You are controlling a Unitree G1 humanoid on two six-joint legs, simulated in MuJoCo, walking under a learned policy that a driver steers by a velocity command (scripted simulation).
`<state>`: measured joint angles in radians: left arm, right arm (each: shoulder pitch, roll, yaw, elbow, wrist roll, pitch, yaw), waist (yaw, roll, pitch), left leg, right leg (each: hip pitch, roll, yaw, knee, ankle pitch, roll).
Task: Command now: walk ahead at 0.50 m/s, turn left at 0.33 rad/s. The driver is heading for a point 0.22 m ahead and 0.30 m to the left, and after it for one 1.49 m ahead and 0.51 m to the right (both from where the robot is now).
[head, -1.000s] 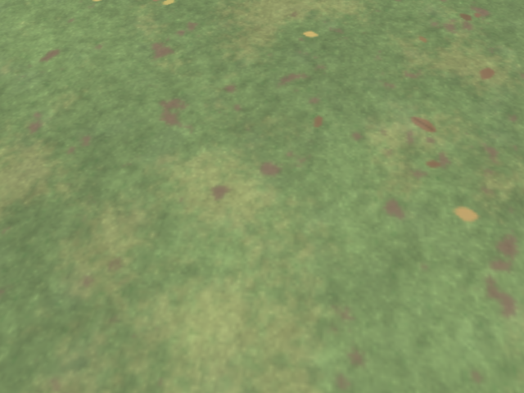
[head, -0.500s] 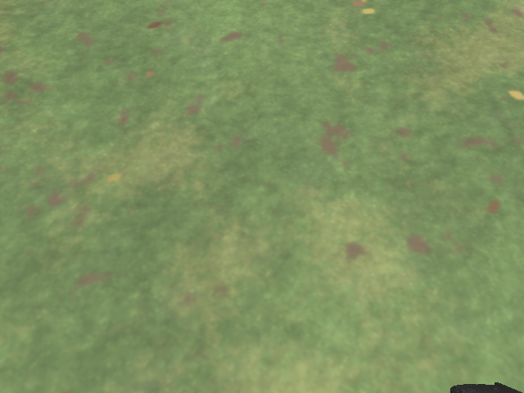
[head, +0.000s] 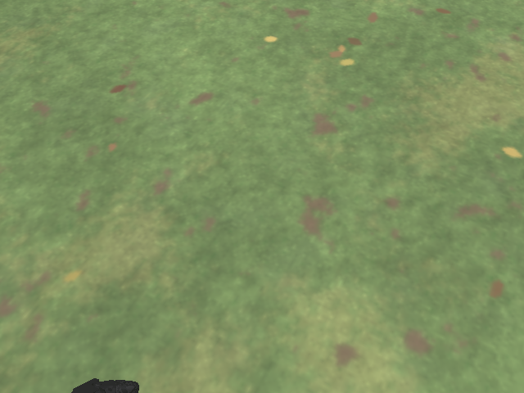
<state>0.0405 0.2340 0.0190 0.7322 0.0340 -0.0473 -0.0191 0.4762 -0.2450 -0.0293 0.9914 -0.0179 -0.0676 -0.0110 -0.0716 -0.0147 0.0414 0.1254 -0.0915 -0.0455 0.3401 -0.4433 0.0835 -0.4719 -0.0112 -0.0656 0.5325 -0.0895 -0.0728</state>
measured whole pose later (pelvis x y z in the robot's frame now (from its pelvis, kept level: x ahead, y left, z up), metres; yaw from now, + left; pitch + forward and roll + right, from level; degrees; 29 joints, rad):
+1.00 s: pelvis +0.52 +0.01 +0.00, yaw -13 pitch +1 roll +1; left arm 0.04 0.22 0.05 0.79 0.04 0.00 -0.06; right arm 0.40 -0.22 -0.05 0.99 -0.03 -0.08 -0.02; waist -0.05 -0.01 0.06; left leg 0.10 0.05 0.34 0.37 -0.44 -0.03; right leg -0.51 -0.02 -0.13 0.63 -0.19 -0.14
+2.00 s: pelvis +0.83 -0.11 +0.01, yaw -47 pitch +0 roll +1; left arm 0.18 0.25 0.03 0.73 0.03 0.05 -0.02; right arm 0.24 -0.28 -0.05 0.79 -0.02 0.03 0.00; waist -0.02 0.03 0.03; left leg -0.36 0.09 0.17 0.60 -0.28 0.00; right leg -0.28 0.02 0.00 0.57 -0.30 -0.04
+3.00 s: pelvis +1.01 -0.37 +0.02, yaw -45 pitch -1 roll +0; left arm 0.25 0.23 0.04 0.93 0.02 -0.08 0.00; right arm 0.29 -0.24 -0.05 0.95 -0.02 -0.04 0.02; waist -0.01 0.03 0.06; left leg -0.45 0.05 -0.02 1.12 -0.28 0.08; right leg -0.20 0.05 -0.13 0.37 -0.17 -0.10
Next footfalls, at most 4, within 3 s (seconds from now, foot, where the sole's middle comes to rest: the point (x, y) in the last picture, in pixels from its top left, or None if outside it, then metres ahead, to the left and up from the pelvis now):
0.50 left None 0.41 0.13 -0.76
1.02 right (295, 316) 0.66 -0.10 -0.76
1.54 left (276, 215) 0.99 -0.08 -0.76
1.98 right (328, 268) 0.79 -0.21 -0.76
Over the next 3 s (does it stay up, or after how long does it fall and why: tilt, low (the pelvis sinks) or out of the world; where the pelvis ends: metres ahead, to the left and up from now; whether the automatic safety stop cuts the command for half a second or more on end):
stays up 1.01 -0.37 0.02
